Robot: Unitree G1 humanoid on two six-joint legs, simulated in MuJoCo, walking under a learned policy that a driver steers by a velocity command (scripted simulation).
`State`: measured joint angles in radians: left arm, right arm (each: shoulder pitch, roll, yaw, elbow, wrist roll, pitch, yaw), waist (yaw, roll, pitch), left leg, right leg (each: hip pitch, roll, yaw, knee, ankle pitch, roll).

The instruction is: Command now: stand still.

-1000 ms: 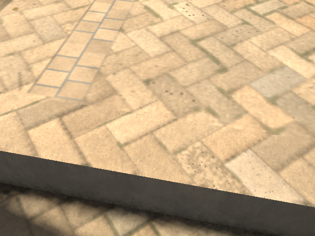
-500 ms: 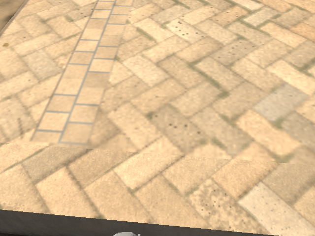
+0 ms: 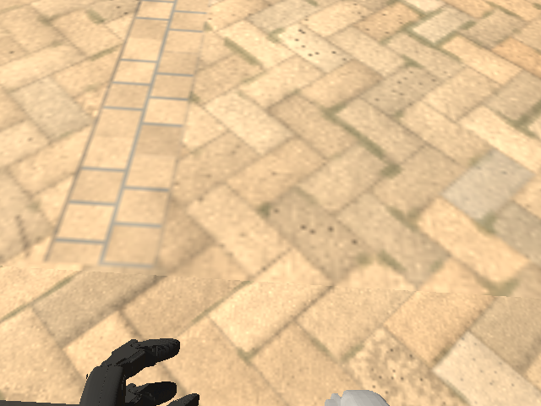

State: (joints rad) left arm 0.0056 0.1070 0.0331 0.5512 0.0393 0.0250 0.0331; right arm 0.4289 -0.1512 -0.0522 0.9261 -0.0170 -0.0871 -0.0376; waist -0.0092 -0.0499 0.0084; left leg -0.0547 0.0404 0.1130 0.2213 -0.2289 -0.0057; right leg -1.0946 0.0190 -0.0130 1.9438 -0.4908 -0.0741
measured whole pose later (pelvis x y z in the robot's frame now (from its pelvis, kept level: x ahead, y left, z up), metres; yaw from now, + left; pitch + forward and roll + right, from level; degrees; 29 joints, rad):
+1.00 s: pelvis +0.09 +0.11 +0.06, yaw -2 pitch +3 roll -8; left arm 0.12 0.14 0.01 0.70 -0.02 -0.02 0.02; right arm 0.40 -0.17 -0.06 0.86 -0.01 -0.02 -0.06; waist 0.01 0.10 0.02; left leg -0.34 0.01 -0.11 1.19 -0.32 -0.15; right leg -0.52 0.07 -0.07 1.30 -0.88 0.03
